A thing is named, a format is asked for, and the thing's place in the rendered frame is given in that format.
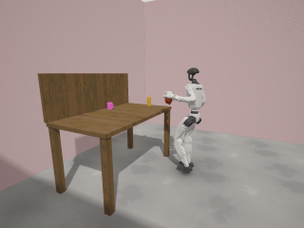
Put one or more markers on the robot left forearm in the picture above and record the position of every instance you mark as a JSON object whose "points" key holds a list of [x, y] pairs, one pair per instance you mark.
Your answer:
{"points": [[183, 99]]}

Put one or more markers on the robot right thigh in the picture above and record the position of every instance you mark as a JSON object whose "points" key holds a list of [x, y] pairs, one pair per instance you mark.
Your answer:
{"points": [[188, 131]]}

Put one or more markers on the sponge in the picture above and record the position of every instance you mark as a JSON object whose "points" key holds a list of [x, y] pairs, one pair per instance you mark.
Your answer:
{"points": [[168, 101]]}

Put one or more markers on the left robot hand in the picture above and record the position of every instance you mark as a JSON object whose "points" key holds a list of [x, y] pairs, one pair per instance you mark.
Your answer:
{"points": [[169, 95]]}

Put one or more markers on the left robot upper arm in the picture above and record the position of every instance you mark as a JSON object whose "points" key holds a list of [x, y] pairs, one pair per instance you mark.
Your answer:
{"points": [[189, 89]]}

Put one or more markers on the table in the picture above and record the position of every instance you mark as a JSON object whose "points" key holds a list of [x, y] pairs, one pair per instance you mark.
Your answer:
{"points": [[77, 102]]}

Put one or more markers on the robot left shin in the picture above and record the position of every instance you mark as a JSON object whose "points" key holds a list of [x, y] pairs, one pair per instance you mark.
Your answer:
{"points": [[181, 152]]}

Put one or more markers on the right robot upper arm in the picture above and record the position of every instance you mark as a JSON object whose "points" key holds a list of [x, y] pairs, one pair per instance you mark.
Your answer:
{"points": [[203, 99]]}

